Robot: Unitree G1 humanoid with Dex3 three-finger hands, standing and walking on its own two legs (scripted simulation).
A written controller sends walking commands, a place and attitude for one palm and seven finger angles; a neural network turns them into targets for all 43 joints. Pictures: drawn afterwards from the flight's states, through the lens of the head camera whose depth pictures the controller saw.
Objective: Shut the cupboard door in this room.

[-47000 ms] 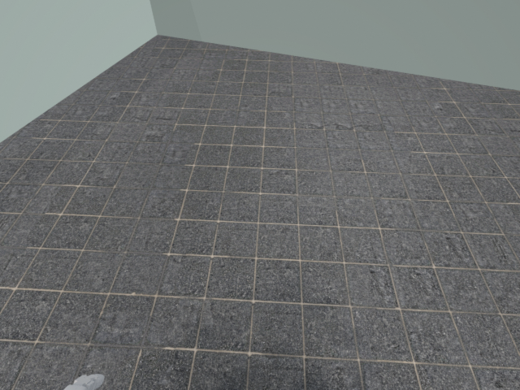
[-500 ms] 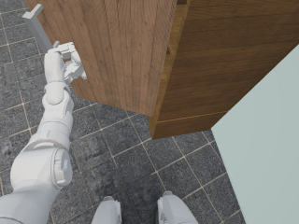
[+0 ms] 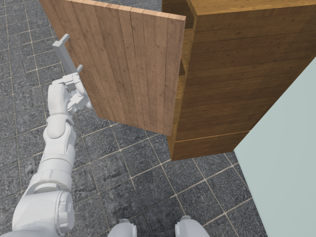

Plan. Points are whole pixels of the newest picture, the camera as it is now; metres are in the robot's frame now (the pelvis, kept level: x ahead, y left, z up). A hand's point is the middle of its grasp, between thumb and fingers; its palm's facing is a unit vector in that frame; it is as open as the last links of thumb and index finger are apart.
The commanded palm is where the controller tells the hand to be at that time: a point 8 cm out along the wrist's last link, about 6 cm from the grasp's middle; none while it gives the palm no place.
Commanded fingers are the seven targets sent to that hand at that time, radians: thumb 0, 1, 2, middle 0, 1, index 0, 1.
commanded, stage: draw the hand back to the body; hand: left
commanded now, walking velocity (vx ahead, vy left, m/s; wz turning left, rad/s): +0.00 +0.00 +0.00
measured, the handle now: (70, 57) +0.65 +0.25 +0.04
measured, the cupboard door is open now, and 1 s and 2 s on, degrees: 64 64 64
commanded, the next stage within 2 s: step back with the hand held close in 1.34 s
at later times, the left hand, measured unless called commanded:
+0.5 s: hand (27, 134) +0.32 +0.23 +0.15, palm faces +0.24 -0.94 -0.24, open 3.2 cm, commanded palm +0.27 +0.27 +0.17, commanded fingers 0.00 0.90 0.90 -0.81 -0.96 -0.81 -0.96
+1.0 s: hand out of the picture +0.21 +0.28 +0.23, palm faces +0.50 -0.75 -0.44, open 6.4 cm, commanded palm +0.16 +0.31 +0.24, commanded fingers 0.00 0.90 0.90 -0.20 -0.30 -0.20 -0.30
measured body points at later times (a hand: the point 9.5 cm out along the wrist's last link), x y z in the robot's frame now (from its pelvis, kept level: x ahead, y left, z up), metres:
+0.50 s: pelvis +0.02 +0.02 +0.06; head +0.02 +0.00 +0.51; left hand +0.30 +0.28 +0.16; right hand +0.21 -0.21 -0.03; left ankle +0.02 +0.12 -0.68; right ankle +0.01 -0.11 -0.68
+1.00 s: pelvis +0.03 +0.01 +0.07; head +0.01 -0.03 +0.51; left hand +0.17 +0.32 +0.25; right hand +0.23 -0.20 -0.03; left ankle +0.02 +0.12 -0.68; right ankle +0.01 -0.11 -0.68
